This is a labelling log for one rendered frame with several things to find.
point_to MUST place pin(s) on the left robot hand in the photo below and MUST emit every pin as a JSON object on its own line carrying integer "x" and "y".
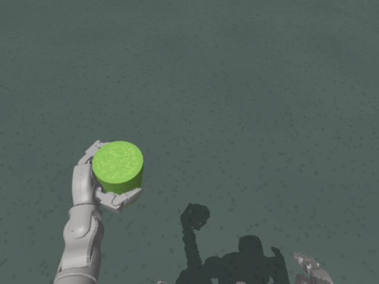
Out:
{"x": 86, "y": 189}

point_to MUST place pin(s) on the cup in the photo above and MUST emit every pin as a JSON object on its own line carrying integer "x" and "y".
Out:
{"x": 118, "y": 166}

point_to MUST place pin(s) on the right robot hand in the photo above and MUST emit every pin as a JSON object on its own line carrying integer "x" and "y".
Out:
{"x": 311, "y": 267}

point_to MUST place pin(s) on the left robot arm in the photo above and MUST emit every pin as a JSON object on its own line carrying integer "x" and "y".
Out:
{"x": 81, "y": 259}

